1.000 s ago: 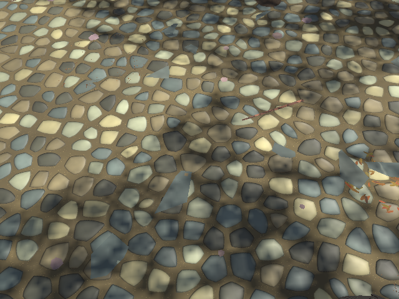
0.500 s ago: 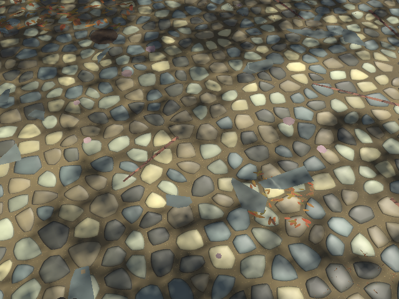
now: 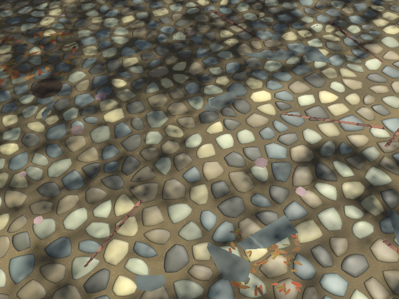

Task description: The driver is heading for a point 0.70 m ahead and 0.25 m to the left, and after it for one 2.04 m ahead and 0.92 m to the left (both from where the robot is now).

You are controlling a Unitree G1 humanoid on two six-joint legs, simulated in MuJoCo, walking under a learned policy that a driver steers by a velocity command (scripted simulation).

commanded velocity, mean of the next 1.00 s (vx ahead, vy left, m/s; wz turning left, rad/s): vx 0.50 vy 0.00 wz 0.19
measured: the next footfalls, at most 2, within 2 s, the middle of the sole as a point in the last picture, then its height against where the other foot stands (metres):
left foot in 0.14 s outside the picture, level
right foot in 0.64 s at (252, 288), level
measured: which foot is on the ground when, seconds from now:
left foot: up 0.00-0.12, down 0.14-0.64, up 0.66-1.00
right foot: down 0.00-0.16, up 0.18-0.62, down 0.64-1.00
